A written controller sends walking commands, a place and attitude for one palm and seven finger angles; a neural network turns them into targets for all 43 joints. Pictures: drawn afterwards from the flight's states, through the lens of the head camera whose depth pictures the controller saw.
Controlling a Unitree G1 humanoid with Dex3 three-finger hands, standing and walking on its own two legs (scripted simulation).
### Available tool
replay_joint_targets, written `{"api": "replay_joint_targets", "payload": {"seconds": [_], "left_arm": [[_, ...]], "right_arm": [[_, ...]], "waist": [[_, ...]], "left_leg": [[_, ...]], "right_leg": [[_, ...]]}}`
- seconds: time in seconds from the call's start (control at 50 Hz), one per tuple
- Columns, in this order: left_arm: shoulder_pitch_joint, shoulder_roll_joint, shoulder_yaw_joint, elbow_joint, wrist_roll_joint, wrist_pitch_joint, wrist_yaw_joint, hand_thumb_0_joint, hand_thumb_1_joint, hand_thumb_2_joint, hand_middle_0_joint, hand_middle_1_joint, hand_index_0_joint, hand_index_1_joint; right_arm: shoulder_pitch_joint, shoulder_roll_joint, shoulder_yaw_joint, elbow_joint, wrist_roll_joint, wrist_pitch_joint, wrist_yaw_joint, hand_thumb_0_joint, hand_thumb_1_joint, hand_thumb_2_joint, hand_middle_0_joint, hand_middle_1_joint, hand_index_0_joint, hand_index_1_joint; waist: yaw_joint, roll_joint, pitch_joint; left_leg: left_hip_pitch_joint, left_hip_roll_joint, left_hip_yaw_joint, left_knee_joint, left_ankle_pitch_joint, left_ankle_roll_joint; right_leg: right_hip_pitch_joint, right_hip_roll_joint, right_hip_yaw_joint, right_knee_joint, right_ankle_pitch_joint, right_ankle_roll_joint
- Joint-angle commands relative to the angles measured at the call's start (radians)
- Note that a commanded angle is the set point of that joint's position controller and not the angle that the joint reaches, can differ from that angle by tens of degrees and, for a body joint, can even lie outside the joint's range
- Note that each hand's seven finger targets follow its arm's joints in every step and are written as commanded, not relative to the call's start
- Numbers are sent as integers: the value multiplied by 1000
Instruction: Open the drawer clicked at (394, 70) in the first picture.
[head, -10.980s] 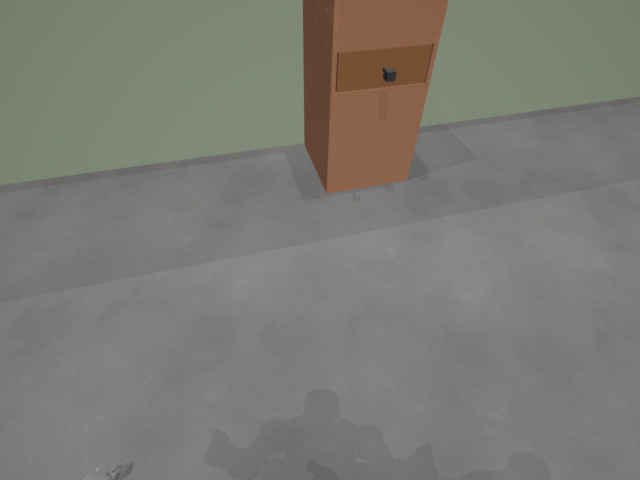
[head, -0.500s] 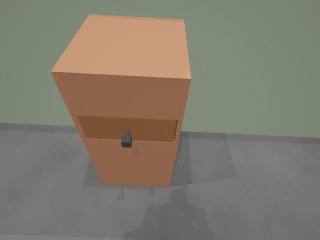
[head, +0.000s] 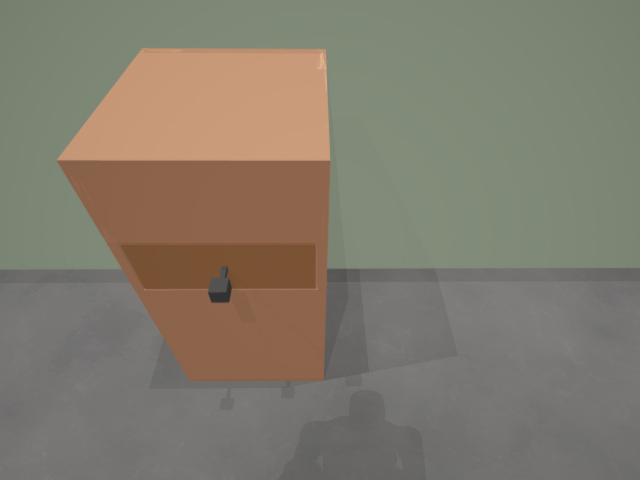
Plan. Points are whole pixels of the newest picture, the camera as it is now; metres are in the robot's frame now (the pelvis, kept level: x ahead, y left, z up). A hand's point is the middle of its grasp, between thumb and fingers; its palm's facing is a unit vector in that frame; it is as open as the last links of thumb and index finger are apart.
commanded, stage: come to a stop and stand still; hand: left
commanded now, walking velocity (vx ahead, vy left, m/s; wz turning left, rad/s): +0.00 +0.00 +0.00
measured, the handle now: (221, 282) +0.52 +0.22 -0.18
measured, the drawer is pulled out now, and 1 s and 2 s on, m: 0.00 0.00 0.00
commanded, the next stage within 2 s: look again from close up in 0.16 s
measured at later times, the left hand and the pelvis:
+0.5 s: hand out of the picture +0.00 +0.18 -0.19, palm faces +0.02 -0.99 -0.16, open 7.3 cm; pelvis +0.02 +0.02 -0.01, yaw +0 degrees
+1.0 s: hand out of the picture +0.14 +0.23 -0.10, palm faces -0.07 -0.84 -0.53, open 7.5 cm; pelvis +0.01 +0.04 -0.01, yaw +0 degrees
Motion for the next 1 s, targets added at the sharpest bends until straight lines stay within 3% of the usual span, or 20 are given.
{"api": "replay_joint_targets", "payload": {"seconds": [0.0,0.22,0.24,0.26,0.28,0.3,0.34,0.38,0.42,0.52,0.62,0.82,0.84,0.86,0.88,0.9,0.92,0.94,0.96,0.98], "left_arm": [[91,81,13,-24,-2,-15,7,0,900,900,-200,-300,-200,-300],[144,44,11,-8,4,-20,14,0,900,900,-200,-300,-200,-300],[193,101,13,20,21,-55,45,0,900,900,-200,-300,-200,-300],[161,130,15,-25,17,-62,37,0,900,900,-200,-300,-200,-300],[122,109,11,-43,18,-60,28,0,900,900,-200,-300,-200,-300],[92,122,12,-44,16,-60,25,0,900,900,-200,-300,-200,-300],[82,99,9,-58,11,-60,23,0,900,900,-200,-300,-200,-300],[92,71,3,-61,5,-50,21,0,900,900,-200,-300,-200,-300],[108,75,3,-54,5,-35,18,0,900,900,-200,-300,-200,-300],[97,89,3,-53,6,-17,13,0,900,900,-200,-300,-200,-300],[76,107,4,-61,4,-7,10,0,900,900,-200,-300,-200,-300],[56,123,5,-56,2,-5,5,0,900,900,-200,-300,-200,-300],[87,148,5,-43,17,-30,45,0,900,900,-200,-300,-200,-300],[-672,538,73,-1570,215,-166,76,0,877,890,-202,-315,-202,-315],[-166,392,39,-1268,235,-62,141,0,853,880,-203,-330,-203,-330],[-138,295,11,-1203,188,14,196,0,830,870,-205,-345,-205,-345],[141,54,-122,-1004,199,104,200,0,807,860,-207,-360,-207,-360],[-30,103,-136,-1187,247,87,204,0,783,850,-208,-375,-208,-375],[-5,207,-68,-1174,362,78,223,0,760,840,-210,-390,-210,-390],[21,241,-61,-1138,455,73,240,0,737,830,-212,-405,-212,-405]], "right_arm": [[48,-70,-14,-18,8,-17,-11,0,-900,-900,200,300,200,300],[37,-61,-15,-19,11,-21,-16,0,-900,-900,200,300,200,300],[-103,-92,-17,-101,17,-47,-2,0,-900,-900,200,300,200,300],[-41,-46,-20,-141,13,-30,4,0,-900,-900,200,300,200,300],[-18,-40,-24,-128,10,-28,4,0,-900,-900,200,300,200,300],[10,-33,-16,-120,11,-25,8,0,-900,-900,200,300,200,300],[53,-55,-14,-117,8,-38,9,0,-900,-900,200,300,200,300],[60,-94,-13,-117,7,-50,1,0,-900,-900,200,300,200,300],[51,-104,-9,-108,6,-54,-4,0,-900,-900,200,300,200,300],[31,-125,-4,-113,6,-51,-11,0,-900,-900,200,300,200,300],[28,-141,0,-103,4,-51,-10,0,-900,-900,200,300,200,300],[20,-149,2,-86,6,-51,-8,0,-900,-900,200,300,200,300],[-58,-187,-16,-156,19,-53,-4,0,-900,-900,200,300,200,300],[-22,-337,-38,-470,52,-209,-28,0,-900,-900,200,300,200,300],[-87,-214,-10,-423,32,-336,-62,0,-900,-900,200,300,200,300],[-87,-218,-40,-333,45,-358,-78,0,-900,-900,200,300,200,300],[-78,-170,-39,-330,61,-362,-82,0,-900,-900,200,300,200,300],[-142,-188,-42,-419,47,-358,-61,0,-900,-900,200,300,200,300],[-146,-225,-63,-439,33,-340,-58,0,-900,-900,200,300,200,300],[-166,-241,-63,-482,18,-316,-55,0,-900,-900,200,300,200,300]], "waist": [[17,-15,84],[19,-29,76],[74,-102,117],[7,-97,64],[-5,-35,56],[-13,-46,12],[-25,-70,-32],[-6,-28,-19],[16,97,0],[29,13,60],[34,41,50],[36,11,20],[46,-37,88],[-33,328,-440],[43,468,-373],[11,358,-297],[-4,224,-174],[15,110,-95],[14,28,-154],[17,-43,-120]], "left_leg": [[11,33,-43,-56,89,33],[33,39,-42,-48,124,38],[-112,28,-13,209,42,10],[-123,-3,-63,242,-143,38],[-102,-1,-47,237,-150,42],[-61,-1,-25,190,-112,41],[-6,-4,-52,103,6,48],[-8,38,-86,73,140,68],[-21,52,-102,58,259,84],[-53,50,-111,33,256,93],[-35,52,-122,-1,274,99],[11,40,-114,-20,281,100],[-45,50,-104,180,548,61],[270,-33,-130,41,703,64],[445,38,-148,-48,913,25],[280,35,-147,-64,759,-17],[181,30,-143,-88,591,15],[70,14,-139,-45,484,26],[25,2,-105,41,342,41],[-75,-37,-87,110,217,53]], "right_leg": [[-85,-120,122,-133,180,2],[-88,-115,109,-111,252,6],[-109,-198,213,-96,780,69],[-87,-239,204,-94,679,33],[-109,-222,182,-90,550,-20],[-106,-201,162,-81,441,-48],[-101,-155,132,-26,335,-48],[-108,-105,112,17,271,-26],[-83,-86,86,48,198,-17],[-77,-86,75,44,161,-6],[-62,-87,60,51,122,4],[-45,-105,62,37,161,12],[-141,-140,131,8,508,32],[-155,-25,76,180,489,-16],[-316,-3,-29,326,38,-17],[-351,-2,-29,379,-117,5],[-394,3,-27,395,-150,21],[-381,-25,-9,301,-112,18],[-366,-16,1,201,-37,5],[-363,-11,28,145,52,-9]]}}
